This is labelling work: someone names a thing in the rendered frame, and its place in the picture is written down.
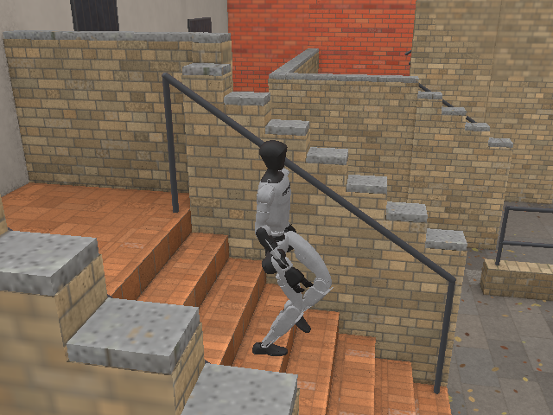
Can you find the robot right foot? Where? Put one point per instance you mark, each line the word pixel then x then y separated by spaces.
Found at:
pixel 272 350

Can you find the right robot upper arm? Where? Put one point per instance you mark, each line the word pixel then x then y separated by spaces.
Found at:
pixel 265 197

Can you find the robot left thigh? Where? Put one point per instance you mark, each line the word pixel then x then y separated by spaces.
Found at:
pixel 308 256

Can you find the right robot hand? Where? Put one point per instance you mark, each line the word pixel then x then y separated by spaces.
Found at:
pixel 294 277

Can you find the robot right forearm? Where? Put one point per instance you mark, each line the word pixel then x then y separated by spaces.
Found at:
pixel 262 237

